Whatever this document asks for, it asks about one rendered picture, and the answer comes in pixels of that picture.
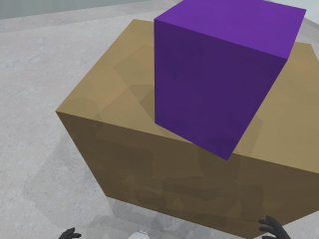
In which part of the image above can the pedestal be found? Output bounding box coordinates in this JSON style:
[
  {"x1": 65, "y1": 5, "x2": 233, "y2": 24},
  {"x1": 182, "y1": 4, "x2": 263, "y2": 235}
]
[{"x1": 55, "y1": 19, "x2": 319, "y2": 239}]

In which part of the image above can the right robot hand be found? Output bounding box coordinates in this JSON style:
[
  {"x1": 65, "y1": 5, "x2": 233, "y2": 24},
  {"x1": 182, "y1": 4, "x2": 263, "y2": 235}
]
[{"x1": 258, "y1": 215, "x2": 291, "y2": 239}]

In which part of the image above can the left robot hand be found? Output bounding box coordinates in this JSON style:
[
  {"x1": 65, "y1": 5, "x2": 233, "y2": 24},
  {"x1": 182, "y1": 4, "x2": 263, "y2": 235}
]
[{"x1": 59, "y1": 227, "x2": 82, "y2": 239}]

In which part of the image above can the carton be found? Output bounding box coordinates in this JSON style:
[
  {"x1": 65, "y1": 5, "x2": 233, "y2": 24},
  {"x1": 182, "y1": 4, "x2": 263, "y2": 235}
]
[{"x1": 154, "y1": 0, "x2": 307, "y2": 160}]

